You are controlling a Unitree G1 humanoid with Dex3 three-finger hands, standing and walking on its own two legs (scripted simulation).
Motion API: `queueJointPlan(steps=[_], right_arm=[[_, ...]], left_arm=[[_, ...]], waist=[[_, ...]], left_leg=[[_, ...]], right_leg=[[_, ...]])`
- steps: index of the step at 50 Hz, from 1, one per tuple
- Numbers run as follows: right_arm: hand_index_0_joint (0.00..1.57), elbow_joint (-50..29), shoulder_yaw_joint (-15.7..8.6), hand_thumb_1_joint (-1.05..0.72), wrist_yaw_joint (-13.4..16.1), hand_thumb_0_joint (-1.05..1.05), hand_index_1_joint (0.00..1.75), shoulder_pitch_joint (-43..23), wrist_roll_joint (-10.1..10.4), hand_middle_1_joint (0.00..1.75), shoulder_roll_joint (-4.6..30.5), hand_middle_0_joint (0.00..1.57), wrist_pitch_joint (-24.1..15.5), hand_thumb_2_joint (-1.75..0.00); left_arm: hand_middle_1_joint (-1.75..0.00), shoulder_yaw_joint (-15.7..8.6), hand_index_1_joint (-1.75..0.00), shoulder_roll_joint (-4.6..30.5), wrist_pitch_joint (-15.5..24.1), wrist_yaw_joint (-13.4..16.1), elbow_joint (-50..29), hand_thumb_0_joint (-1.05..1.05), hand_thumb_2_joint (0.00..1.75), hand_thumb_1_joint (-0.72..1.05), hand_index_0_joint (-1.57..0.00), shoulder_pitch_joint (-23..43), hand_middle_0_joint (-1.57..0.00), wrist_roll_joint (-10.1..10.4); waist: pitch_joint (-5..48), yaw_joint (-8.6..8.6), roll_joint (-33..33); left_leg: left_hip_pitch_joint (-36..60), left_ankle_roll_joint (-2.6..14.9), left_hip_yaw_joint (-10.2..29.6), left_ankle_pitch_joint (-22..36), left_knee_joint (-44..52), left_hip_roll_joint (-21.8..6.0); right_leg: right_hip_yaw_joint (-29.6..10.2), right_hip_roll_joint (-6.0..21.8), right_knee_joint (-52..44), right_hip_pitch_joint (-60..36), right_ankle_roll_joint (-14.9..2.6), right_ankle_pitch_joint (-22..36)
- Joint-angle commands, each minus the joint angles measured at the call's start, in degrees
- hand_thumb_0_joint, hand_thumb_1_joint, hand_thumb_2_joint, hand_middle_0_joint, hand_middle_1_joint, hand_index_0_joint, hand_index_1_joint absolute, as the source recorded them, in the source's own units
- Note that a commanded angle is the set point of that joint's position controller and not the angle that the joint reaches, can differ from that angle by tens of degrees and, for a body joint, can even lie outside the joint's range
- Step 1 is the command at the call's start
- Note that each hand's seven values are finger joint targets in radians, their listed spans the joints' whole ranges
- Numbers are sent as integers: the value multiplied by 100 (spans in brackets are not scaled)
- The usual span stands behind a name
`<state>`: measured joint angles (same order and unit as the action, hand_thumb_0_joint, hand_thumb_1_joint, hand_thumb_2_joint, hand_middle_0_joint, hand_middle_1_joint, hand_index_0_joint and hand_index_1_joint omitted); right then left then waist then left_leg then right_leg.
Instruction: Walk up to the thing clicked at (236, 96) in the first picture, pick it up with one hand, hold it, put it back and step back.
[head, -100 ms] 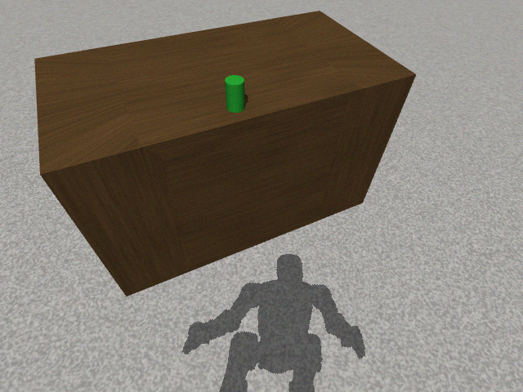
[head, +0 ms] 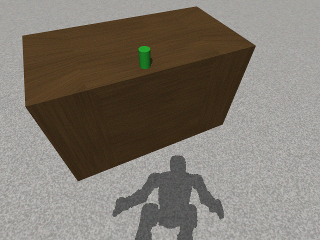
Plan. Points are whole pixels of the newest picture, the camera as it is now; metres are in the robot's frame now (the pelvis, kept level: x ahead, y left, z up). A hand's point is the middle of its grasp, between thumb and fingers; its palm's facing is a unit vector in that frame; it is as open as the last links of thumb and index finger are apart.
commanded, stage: stand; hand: right
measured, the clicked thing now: (144, 57) +0.87 +0.09 -0.04
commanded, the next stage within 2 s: walk up in 1.02 s
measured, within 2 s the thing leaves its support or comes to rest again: neither
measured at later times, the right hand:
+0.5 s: hand out of the picture +0.08 -0.25 -0.16, palm faces -0.04 +0.94 -0.33, open 7.4 cm
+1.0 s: hand out of the picture +0.08 -0.25 -0.16, palm faces -0.04 +0.94 -0.34, open 7.4 cm
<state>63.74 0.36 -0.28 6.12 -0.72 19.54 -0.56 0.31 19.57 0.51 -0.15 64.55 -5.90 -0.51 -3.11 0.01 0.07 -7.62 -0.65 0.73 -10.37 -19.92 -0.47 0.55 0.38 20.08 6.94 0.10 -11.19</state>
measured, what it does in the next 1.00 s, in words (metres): stands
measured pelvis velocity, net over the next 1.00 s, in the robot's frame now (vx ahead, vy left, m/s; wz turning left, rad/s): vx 0.01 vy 0.00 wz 0.01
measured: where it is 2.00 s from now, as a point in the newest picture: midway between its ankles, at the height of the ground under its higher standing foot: (141, 227)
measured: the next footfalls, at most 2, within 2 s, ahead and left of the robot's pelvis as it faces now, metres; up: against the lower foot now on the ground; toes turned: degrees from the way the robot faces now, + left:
left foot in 1.32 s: +0.16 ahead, +0.22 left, +0.00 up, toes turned +15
right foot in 1.76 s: +0.38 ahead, -0.01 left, +0.00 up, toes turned +15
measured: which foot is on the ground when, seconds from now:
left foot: down 0.00-1.00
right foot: down 0.00-1.00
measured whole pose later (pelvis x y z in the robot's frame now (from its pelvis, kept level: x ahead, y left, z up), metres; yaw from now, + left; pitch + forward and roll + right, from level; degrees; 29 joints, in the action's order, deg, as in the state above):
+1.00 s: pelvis +0.01 +0.00 +0.00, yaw +0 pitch -2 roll +0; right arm 63.7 0.5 -0.2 6.4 -0.6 19.9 -0.3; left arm 0.0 19.7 0.6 0.0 64.4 -6.2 -0.5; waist -3.0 -0.2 0.0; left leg -6.4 -0.9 1.2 -10.5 -18.8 -0.8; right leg 1.0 0.1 18.2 5.3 -0.1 -11.0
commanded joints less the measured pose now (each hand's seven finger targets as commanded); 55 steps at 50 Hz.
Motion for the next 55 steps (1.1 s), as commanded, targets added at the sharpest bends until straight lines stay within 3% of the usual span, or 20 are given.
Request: queueJointPlan(steps=[1,8,24,31,39,50,51,52,53,54,55], right_arm=[[20,-323,-232,-90,79,0,30,-218,25,30,1175,20,-151,-90],[20,-305,-227,-90,87,0,30,-187,38,30,1193,20,-145,-90],[20,-303,-221,-90,91,0,30,-178,27,30,1218,20,-124,-90],[20,-310,-229,-90,100,0,30,-196,40,30,1259,20,-128,-90],[20,-306,-221,-90,96,0,30,-162,35,30,1230,20,-112,-90],[20,-322,-226,-90,98,0,30,-160,25,30,1233,20,-115,-90],[20,-704,-575,-90,-66,0,30,117,-32,30,1684,20,-71,-90],[20,-857,-570,-90,-138,0,30,-119,-76,30,1575,20,-35,-90],[20,-1149,-569,-90,-202,0,30,-595,-115,30,1440,20,2,-90],[20,-1416,-574,-90,-241,0,30,-771,-204,30,1351,20,27,-90],[20,-1417,-636,-90,-274,0,30,-554,-209,30,1425,20,27,-90]], left_arm=[[-30,-239,-30,1218,136,54,-303,0,90,90,-20,153,-20,3],[-30,-245,-30,1224,146,64,-310,0,90,90,-20,173,-20,8],[-30,-267,-30,1257,130,69,-288,0,90,90,-20,155,-20,-2],[-30,-265,-30,1221,149,81,-310,0,90,90,-20,156,-20,-2],[-30,-272,-30,1237,139,71,-295,0,90,90,-20,161,-20,5],[-30,-284,-30,1255,133,73,-319,0,90,90,-20,173,-20,-5],[-30,-706,-30,1879,250,-23,-677,0,90,90,-20,-238,-20,-58],[-30,-788,-30,1915,261,-39,-585,0,90,90,-20,-689,-20,-130],[-30,-923,-30,2132,280,-41,-623,0,90,90,-20,-1028,-20,-176],[-30,-987,-30,2236,314,-22,-897,0,90,90,-20,-836,-20,-225],[-30,-958,-30,2071,359,-31,-1132,0,90,90,-20,-555,-20,-210]], waist=[[459,35,1],[502,18,23],[478,24,-47],[549,25,23],[453,18,1],[432,6,30],[742,225,19],[449,478,-160],[88,731,-895],[-261,777,-1035],[-457,602,-576]], left_leg=[[132,212,511,729,299,-647],[118,226,502,966,254,-665],[154,197,505,808,311,-647],[263,206,495,1126,211,-681],[182,196,501,857,291,-664],[176,202,500,843,328,-673],[-822,593,744,-1161,-324,-311],[-2079,525,582,-2059,-639,-169],[-2883,433,60,-1649,-1870,41],[-3375,261,59,-1598,-3004,-267],[-3370,179,329,-1481,-3234,-580]], right_leg=[[-543,691,-364,-12,-162,685],[-543,722,-355,-209,-155,988],[-506,712,-435,-181,-154,785],[-505,747,-422,-272,-140,1221],[-507,731,-491,-231,-155,883],[-522,741,-486,-205,-166,858],[-161,447,84,-1131,-295,-1506],[-695,806,-143,-1691,-557,-2532],[-1636,1709,-899,-1581,-967,-3155],[-2324,2681,-1456,-1075,-1483,-3229],[-2309,2794,-1463,-719,-1599,-2944]])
